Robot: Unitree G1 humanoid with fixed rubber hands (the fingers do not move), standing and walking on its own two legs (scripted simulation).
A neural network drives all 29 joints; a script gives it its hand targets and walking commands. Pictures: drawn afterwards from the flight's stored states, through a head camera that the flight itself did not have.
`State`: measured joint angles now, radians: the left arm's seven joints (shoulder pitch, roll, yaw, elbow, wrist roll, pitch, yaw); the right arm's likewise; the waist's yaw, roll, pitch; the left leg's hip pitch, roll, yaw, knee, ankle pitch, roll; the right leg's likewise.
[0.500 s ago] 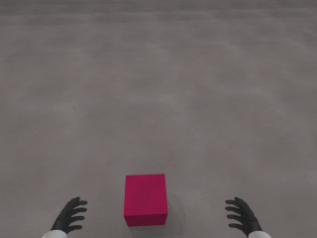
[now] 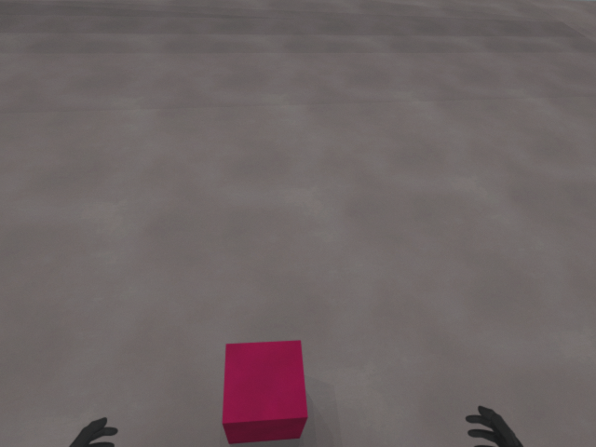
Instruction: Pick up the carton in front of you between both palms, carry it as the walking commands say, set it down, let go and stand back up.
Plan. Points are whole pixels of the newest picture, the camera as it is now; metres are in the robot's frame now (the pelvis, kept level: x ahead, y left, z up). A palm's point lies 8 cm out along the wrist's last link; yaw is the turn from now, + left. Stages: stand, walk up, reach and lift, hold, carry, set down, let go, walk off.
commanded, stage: stand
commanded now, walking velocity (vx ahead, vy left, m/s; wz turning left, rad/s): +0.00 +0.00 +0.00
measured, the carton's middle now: (264, 393) +0.38 +0.05 -0.64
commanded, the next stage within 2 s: none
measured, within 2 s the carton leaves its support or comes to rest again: neither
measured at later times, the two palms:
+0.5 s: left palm out of the picture +0.08 +0.30 -0.10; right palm out of the picture +0.09 -0.30 -0.08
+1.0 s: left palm out of the picture +0.06 +0.31 -0.10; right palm out of the picture +0.07 -0.31 -0.09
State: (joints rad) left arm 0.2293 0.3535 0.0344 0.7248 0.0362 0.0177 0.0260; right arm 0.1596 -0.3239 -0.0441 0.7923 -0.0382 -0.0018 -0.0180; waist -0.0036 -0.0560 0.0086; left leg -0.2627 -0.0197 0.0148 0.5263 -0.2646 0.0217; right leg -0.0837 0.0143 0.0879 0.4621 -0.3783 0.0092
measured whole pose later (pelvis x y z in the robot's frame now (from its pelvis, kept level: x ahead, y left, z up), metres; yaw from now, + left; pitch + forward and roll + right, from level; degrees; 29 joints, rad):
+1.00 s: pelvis -0.02 +0.00 +0.01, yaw +0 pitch -3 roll +0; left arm 0.19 0.39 0.01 0.96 0.02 0.00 0.02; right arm 0.11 -0.37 -0.02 1.02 -0.01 -0.01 -0.01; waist 0.00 -0.03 0.04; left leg -0.19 -0.02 0.02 0.40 -0.17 0.02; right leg -0.02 0.01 0.09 0.35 -0.29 0.01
